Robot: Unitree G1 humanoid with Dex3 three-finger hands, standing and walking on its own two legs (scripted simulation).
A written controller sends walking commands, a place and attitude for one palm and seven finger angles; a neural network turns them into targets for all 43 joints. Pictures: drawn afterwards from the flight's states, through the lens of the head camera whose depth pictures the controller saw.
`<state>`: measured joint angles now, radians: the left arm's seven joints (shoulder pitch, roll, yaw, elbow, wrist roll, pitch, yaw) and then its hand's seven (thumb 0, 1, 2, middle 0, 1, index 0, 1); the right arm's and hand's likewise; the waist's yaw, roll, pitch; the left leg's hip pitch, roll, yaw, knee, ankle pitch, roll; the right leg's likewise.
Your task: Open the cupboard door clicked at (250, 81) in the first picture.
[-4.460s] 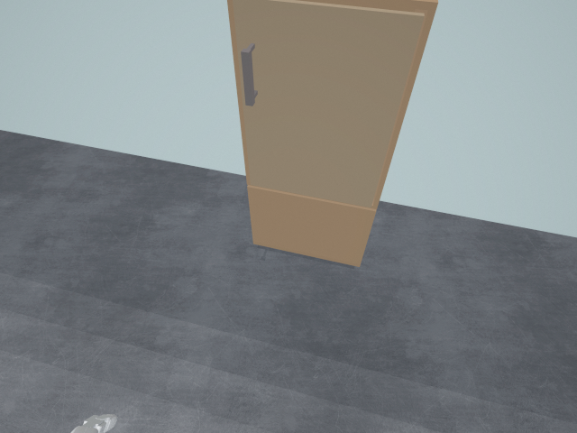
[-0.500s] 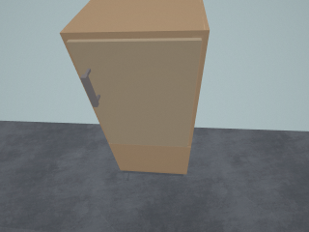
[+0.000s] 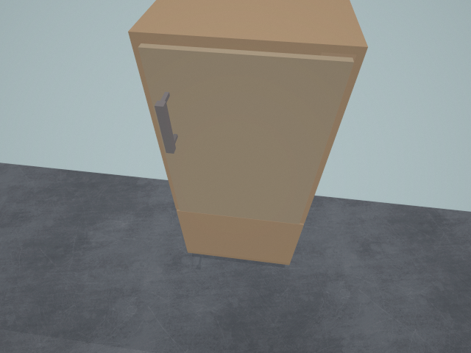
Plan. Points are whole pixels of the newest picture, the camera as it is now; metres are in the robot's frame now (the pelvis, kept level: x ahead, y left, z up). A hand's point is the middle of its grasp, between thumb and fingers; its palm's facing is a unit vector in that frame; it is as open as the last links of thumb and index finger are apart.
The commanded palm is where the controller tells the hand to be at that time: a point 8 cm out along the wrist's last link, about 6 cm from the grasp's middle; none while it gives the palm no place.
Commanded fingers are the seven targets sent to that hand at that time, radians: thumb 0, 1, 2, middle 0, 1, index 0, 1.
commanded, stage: come to a stop and stand still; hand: left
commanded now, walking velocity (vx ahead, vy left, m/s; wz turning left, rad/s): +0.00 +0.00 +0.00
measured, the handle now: (168, 123) +0.59 +0.22 +0.04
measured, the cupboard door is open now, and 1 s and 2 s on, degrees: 0 0 0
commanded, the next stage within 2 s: look again from close up in 0.16 s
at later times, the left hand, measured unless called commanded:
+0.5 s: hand out of the picture +0.00 +0.18 -0.17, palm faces -0.02 -0.97 -0.22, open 7.4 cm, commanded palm none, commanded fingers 0.00 0.90 0.90 -0.20 -0.30 -0.20 -0.30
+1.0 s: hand out of the picture +0.00 +0.16 -0.17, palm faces +0.00 -0.98 -0.19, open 7.3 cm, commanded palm none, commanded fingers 0.00 0.90 0.90 -0.20 -0.30 -0.20 -0.30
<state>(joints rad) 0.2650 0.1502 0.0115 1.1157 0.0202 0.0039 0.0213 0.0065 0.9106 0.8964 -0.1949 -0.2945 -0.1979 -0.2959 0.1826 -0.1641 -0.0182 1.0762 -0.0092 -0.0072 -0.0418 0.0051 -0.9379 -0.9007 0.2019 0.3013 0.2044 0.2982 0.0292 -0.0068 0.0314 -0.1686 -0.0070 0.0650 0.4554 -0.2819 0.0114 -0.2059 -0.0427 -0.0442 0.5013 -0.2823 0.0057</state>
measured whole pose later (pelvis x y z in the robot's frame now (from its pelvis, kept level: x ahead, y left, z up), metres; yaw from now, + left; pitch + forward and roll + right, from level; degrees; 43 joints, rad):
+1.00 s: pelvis +0.00 -0.01 +0.00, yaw -1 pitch -1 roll +1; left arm 0.28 0.14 -0.01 1.11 0.02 -0.01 0.02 0.01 0.92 0.90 -0.20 -0.29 -0.20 -0.30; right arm 0.28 -0.17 0.01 1.11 -0.02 -0.02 -0.02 0.01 -0.91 -0.90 0.20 0.30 0.20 0.30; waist 0.01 0.01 0.04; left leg -0.17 0.02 0.08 0.48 -0.30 -0.01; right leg -0.22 -0.01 -0.03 0.53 -0.30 -0.02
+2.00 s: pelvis -0.01 +0.02 +0.00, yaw -2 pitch -1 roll +0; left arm 0.24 0.21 -0.01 1.01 0.02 0.01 0.02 0.01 0.91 0.90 -0.20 -0.29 -0.20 -0.30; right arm 0.24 -0.19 0.01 1.00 -0.02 -0.01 -0.01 0.01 -0.91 -0.90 0.20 0.30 0.20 0.30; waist 0.01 0.01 0.02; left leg -0.20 -0.01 0.08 0.49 -0.27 0.04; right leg -0.23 -0.04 -0.05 0.50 -0.25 0.01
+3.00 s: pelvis +0.02 +0.00 +0.00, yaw +0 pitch +1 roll +1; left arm 0.42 0.17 0.09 0.37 -0.12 -0.05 0.05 0.02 0.89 0.89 -0.20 -0.31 -0.20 -0.31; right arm 0.29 -0.21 -0.01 0.91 0.02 -0.19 -0.06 0.01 -0.90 -0.90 0.20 0.30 0.20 0.30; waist 0.00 0.01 0.01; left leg -0.21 0.00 0.05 0.49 -0.30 0.00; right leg -0.24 -0.02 -0.08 0.53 -0.31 -0.02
